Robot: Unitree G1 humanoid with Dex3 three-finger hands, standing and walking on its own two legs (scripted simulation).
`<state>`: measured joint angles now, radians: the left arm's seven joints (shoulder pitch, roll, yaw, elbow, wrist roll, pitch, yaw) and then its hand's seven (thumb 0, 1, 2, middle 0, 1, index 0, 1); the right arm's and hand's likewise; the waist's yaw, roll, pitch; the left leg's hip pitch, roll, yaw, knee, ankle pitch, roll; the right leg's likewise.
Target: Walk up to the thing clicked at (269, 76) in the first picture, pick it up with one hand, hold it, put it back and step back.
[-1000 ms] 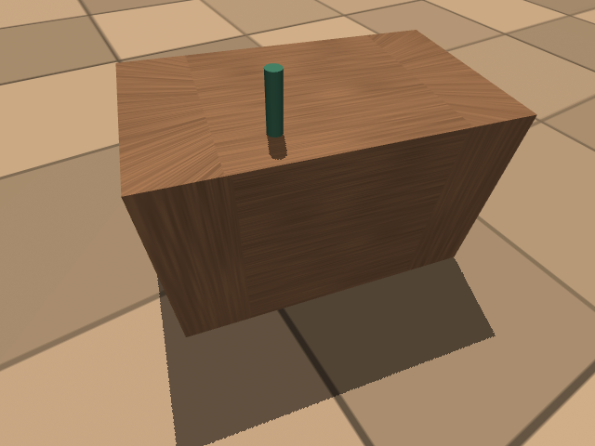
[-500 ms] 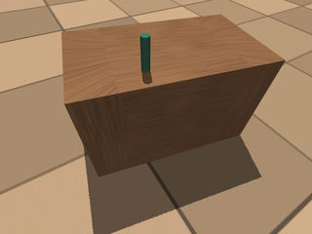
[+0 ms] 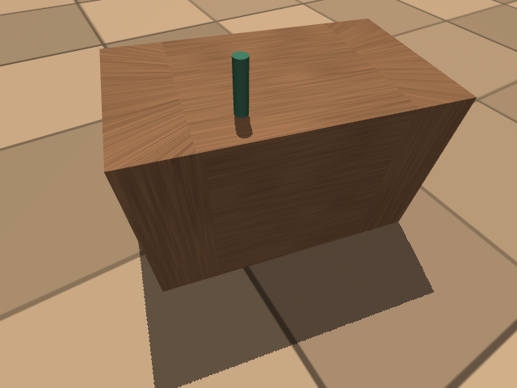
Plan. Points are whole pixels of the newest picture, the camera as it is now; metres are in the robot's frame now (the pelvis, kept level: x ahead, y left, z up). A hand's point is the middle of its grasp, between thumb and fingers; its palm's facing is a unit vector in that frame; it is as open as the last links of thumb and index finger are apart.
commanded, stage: stand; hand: right
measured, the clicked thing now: (240, 86) +0.85 +0.05 +0.00
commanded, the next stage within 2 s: walk up in 0.12 s
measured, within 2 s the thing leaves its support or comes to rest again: neither
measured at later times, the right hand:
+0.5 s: hand (371, 370) +0.19 -0.20 -0.16, palm faces -0.17 +0.89 -0.43, open 7.4 cm
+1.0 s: hand (333, 278) +0.37 -0.17 -0.18, palm faces -0.29 +0.89 -0.36, open 7.4 cm
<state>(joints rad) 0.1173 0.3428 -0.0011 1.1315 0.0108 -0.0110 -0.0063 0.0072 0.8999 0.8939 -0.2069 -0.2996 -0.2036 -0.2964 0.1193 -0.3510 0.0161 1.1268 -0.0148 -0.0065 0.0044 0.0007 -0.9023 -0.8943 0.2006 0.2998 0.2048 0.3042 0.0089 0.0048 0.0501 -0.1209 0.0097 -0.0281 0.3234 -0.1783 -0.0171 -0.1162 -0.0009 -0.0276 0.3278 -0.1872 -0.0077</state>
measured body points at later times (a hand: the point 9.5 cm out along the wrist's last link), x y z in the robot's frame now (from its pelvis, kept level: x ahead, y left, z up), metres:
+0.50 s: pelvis +0.09 +0.08 -0.04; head +0.09 +0.11 +0.41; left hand +0.07 +0.43 -0.16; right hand +0.20 -0.25 -0.13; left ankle +0.15 +0.23 -0.75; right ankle +0.00 -0.10 -0.74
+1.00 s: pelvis +0.27 +0.08 -0.03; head +0.30 +0.07 +0.42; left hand +0.28 +0.42 -0.12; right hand +0.39 -0.22 -0.15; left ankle +0.15 +0.22 -0.72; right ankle +0.38 +0.00 -0.75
